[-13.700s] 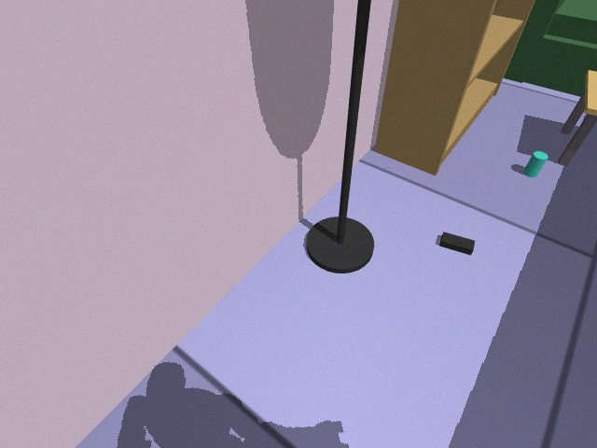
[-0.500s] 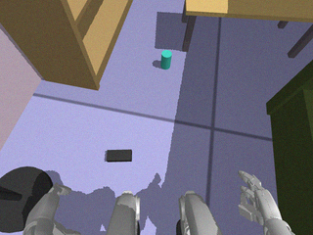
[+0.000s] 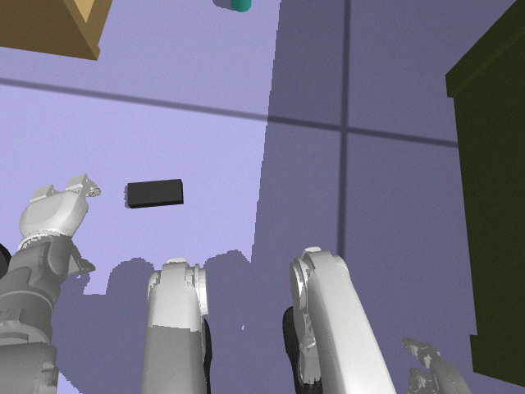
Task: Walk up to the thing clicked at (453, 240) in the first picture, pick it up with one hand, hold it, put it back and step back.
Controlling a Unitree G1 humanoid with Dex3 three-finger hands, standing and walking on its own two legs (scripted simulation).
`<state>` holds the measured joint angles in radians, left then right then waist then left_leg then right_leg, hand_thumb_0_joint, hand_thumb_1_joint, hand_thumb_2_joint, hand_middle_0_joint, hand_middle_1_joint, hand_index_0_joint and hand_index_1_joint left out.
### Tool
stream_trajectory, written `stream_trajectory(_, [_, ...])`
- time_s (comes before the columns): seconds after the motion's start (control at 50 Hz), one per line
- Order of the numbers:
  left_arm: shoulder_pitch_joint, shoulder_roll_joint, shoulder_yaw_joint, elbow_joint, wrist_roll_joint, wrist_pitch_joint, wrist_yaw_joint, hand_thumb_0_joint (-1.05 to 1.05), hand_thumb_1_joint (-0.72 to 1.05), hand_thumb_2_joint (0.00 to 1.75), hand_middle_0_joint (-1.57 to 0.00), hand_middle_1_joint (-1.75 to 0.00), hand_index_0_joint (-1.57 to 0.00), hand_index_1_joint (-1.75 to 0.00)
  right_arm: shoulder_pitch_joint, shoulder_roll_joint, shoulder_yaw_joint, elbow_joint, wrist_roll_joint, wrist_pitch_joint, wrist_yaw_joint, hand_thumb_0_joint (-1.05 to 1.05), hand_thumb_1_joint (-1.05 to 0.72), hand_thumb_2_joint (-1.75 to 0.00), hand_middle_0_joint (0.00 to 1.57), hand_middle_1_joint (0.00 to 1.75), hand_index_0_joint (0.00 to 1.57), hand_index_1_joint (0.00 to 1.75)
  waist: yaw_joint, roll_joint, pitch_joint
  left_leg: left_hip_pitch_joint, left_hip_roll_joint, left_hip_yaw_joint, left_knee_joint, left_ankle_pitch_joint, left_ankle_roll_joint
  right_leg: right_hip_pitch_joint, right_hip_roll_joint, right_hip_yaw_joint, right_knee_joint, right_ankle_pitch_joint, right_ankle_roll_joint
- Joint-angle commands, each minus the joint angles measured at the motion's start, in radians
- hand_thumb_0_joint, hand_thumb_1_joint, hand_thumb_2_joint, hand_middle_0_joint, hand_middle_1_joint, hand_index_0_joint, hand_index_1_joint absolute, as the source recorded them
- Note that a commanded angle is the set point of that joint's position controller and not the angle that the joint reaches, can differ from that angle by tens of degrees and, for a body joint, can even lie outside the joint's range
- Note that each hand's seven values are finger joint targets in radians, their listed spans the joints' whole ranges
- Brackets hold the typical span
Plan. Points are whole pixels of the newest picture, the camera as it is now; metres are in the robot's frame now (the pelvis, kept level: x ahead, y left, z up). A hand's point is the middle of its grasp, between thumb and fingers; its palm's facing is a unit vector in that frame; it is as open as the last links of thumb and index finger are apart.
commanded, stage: rise first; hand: left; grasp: from above
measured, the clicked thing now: (156, 193) +0.53 +0.23 -0.40
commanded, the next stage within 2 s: none
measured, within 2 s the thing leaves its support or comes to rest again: neither
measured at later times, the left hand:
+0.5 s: hand (100, 208) +0.45 +0.29 -0.23, palm faces -0.47 -0.02 -0.88, open 13.9 cm
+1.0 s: hand (112, 199) +0.47 +0.28 -0.26, palm faces -0.46 -0.02 -0.89, open 13.8 cm
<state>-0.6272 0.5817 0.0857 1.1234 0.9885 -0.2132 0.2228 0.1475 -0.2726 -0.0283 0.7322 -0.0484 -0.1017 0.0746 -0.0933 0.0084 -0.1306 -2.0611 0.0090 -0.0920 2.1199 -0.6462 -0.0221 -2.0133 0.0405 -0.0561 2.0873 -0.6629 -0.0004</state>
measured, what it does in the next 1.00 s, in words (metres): lowers itself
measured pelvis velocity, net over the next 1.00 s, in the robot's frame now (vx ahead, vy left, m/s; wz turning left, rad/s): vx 0.01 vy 0.01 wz -0.08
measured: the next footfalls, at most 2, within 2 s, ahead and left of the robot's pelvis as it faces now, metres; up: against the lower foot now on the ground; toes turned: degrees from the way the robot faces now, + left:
none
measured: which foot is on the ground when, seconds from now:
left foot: down 0.00-1.00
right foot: down 0.00-1.00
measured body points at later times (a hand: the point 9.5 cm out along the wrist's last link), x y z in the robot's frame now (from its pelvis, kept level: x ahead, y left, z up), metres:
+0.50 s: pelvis +0.01 +0.01 -0.06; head +0.24 +0.07 +0.32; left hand +0.47 +0.29 -0.18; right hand +0.07 -0.26 -0.18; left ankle +0.09 +0.13 -0.38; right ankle +0.10 -0.11 -0.38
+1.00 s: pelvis +0.01 +0.01 -0.08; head +0.26 +0.07 +0.29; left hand +0.49 +0.28 -0.21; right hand +0.06 -0.27 -0.19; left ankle +0.09 +0.13 -0.38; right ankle +0.10 -0.11 -0.38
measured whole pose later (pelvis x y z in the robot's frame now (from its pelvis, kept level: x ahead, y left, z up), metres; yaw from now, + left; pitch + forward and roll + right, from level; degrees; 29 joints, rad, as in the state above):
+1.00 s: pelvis +0.01 +0.01 -0.08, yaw -5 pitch +34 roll -8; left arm -0.92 0.76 0.10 1.42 1.28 -0.24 0.42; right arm 0.12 -0.26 0.07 0.75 -0.15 -0.03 0.12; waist -0.23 -0.03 -0.03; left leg -2.31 0.01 -0.14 2.41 -0.71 -0.01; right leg -2.24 0.06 -0.10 2.32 -0.70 0.03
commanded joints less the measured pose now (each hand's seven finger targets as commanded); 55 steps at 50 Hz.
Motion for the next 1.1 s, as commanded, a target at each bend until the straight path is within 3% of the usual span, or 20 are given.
stream_trajectory(0.0, [-0.329, 0.304, 0.054, -0.069, 0.067, -0.040, 0.076, 0.00, -0.52, 1.01, -0.08, -0.98, -0.08, -0.98, 0.125, -0.197, -0.066, -0.054, -0.011, -0.007, -0.005, 0.00, -0.90, -0.90, 0.20, 0.30, 0.20, 0.30, -0.010, 0.113, -0.604, 0.383, -0.030, 0.069, -0.201, -0.006, 0.057, 0.250, 0.010, -0.030, -0.248, -0.003, -0.036])
stream_trajectory(0.1, [-0.410, 0.361, 0.061, 0.004, 0.141, -0.044, 0.116, 0.00, -0.51, 1.00, -0.09, -0.96, -0.09, -0.96, 0.139, -0.211, -0.055, -0.030, -0.029, 0.019, 0.002, 0.00, -0.90, -0.90, 0.20, 0.30, 0.20, 0.30, -0.031, 0.171, -0.601, 0.383, -0.028, 0.051, -0.166, 0.004, 0.053, 0.166, 0.007, -0.058, -0.175, 0.026, -0.042])
stream_trajectory(0.14, [-0.429, 0.336, 0.037, 0.035, 0.162, -0.049, 0.127, 0.00, -0.52, 1.00, -0.08, -0.96, -0.08, -0.96, 0.144, -0.208, -0.047, -0.021, -0.039, 0.024, 0.007, 0.00, -0.90, -0.90, 0.20, 0.30, 0.20, 0.30, -0.047, 0.188, -0.581, 0.371, -0.027, 0.044, -0.153, 0.001, 0.051, 0.135, 0.005, -0.067, -0.149, 0.028, -0.042])
stream_trajectory(0.16, [-0.440, 0.343, 0.042, 0.038, 0.173, -0.050, 0.133, 0.00, -0.52, 1.01, -0.08, -0.96, -0.08, -0.96, 0.147, -0.209, -0.046, -0.014, -0.041, 0.026, 0.008, 0.00, -0.90, -0.90, 0.20, 0.30, 0.20, 0.30, -0.038, 0.205, -0.594, 0.379, -0.030, 0.046, -0.148, 0.012, 0.049, 0.121, 0.007, -0.069, -0.139, 0.039, -0.044])
stream_trajectory(0.22, [-0.480, 0.361, 0.038, 0.064, 0.205, -0.049, 0.149, 0.00, -0.52, 1.01, -0.09, -0.94, -0.08, -0.95, 0.148, -0.219, -0.046, -0.003, -0.048, 0.034, 0.008, 0.00, -0.90, -0.90, 0.20, 0.30, 0.20, 0.30, -0.053, 0.229, -0.586, 0.385, -0.025, 0.034, -0.137, 0.008, 0.045, 0.077, 0.006, -0.079, -0.111, 0.044, -0.046])
stream_trajectory(0.32, [-0.506, 0.354, 0.024, 0.097, 0.243, -0.055, 0.171, 0.00, -0.50, 0.98, -0.10, -0.94, -0.10, -0.94, 0.159, -0.213, -0.033, 0.013, -0.064, 0.044, 0.017, 0.00, -0.90, -0.90, 0.20, 0.30, 0.20, 0.30, -0.070, 0.235, -0.603, 0.365, -0.026, 0.042, -0.084, 0.086, 0.049, 0.090, 0.009, -0.080, -0.078, 0.118, -0.042])
stream_trajectory(0.34, [-0.497, 0.379, 0.038, 0.108, 0.252, -0.054, 0.177, 0.00, -0.49, 0.97, -0.11, -0.94, -0.11, -0.93, 0.157, -0.216, -0.034, 0.017, -0.065, 0.045, 0.017, 0.00, -0.90, -0.90, 0.20, 0.30, 0.20, 0.30, -0.058, 0.237, -0.609, 0.383, -0.024, 0.042, -0.076, 0.108, 0.049, 0.091, 0.009, -0.079, -0.074, 0.137, -0.042])
stream_trajectory(0.38, [-0.535, 0.380, 0.037, 0.094, 0.268, -0.060, 0.187, 0.00, -0.49, 0.97, -0.11, -0.94, -0.11, -0.93, 0.170, -0.218, -0.029, 0.019, -0.072, 0.051, 0.021, 0.00, -0.90, -0.90, 0.20, 0.30, 0.20, 0.30, -0.080, 0.256, -0.631, 0.386, -0.024, 0.037, -0.061, 0.140, 0.047, 0.097, 0.012, -0.085, -0.055, 0.165, -0.040])
stream_trajectory(0.44, [-0.514, 0.368, 0.032, 0.135, 0.285, -0.063, 0.200, 0.00, -0.50, 0.97, -0.11, -0.93, -0.11, -0.93, 0.171, -0.214, -0.026, 0.024, -0.077, 0.059, 0.025, 0.00, -0.90, -0.90, 0.20, 0.30, 0.20, 0.30, -0.083, 0.237, -0.621, 0.372, -0.022, 0.040, -0.038, 0.158, 0.049, 0.096, 0.017, -0.090, -0.048, 0.183, -0.039])
stream_trajectory(0.5, [-0.542, 0.390, 0.043, 0.140, 0.289, -0.067, 0.212, 0.00, -0.49, 0.96, -0.11, -0.93, -0.12, -0.93, 0.175, -0.220, -0.019, 0.025, -0.088, 0.062, 0.030, 0.00, -0.90, -0.90, 0.20, 0.30, 0.20, 0.30, -0.100, 0.219, -0.616, 0.350, -0.019, 0.039, -0.014, 0.167, 0.056, 0.105, 0.018, -0.092, -0.041, 0.198, -0.033])
stream_trajectory(0.66, [-0.585, 0.408, 0.042, 0.159, 0.288, -0.063, 0.236, 0.00, -0.49, 0.96, -0.12, -0.92, -0.12, -0.92, 0.166, -0.225, -0.007, 0.021, -0.100, 0.061, 0.034, 0.00, -0.90, -0.90, 0.20, 0.30, 0.20, 0.30, -0.111, 0.254, -0.608, 0.316, -0.013, 0.041, 0.014, 0.138, 0.056, 0.085, 0.024, -0.097, -0.015, 0.183, -0.034])
stream_trajectory(0.86, [-0.576, 0.417, 0.037, 0.171, 0.275, -0.035, 0.232, 0.00, -0.46, 0.93, -0.11, -0.96, -0.13, -0.94, 0.175, -0.228, 0.011, 0.011, -0.101, 0.061, 0.036, 0.00, -0.90, -0.90, 0.20, 0.30, 0.20, 0.30, -0.123, 0.262, -0.600, 0.292, -0.010, 0.040, 0.038, 0.153, 0.057, 0.107, 0.030, -0.100, -0.002, 0.209, -0.032])
stream_trajectory(0.9, [-0.586, 0.447, 0.056, 0.158, 0.273, -0.035, 0.232, 0.00, -0.48, 0.94, -0.11, -0.96, -0.13, -0.94, 0.180, -0.238, 0.011, 0.010, -0.100, 0.063, 0.035, 0.00, -0.90, -0.90, 0.20, 0.30, 0.20, 0.30, -0.122, 0.263, -0.613, 0.294, -0.008, 0.033, 0.039, 0.161, 0.055, 0.105, 0.031, -0.105, 0.007, 0.215, -0.034])
stream_trajectory(1.08, [-0.581, 0.438, 0.041, 0.176, 0.267, -0.030, 0.223, 0.00, -0.50, 0.96, -0.09, -0.99, -0.11, -0.97, 0.192, -0.246, 0.028, 0.000, -0.097, 0.067, 0.040, 0.00, -0.90, -0.90, 0.20, 0.30, 0.20, 0.30, -0.144, 0.268, -0.576, 0.273, -0.008, 0.028, 0.051, 0.161, 0.054, 0.100, 0.033, -0.113, 0.014, 0.220, -0.033])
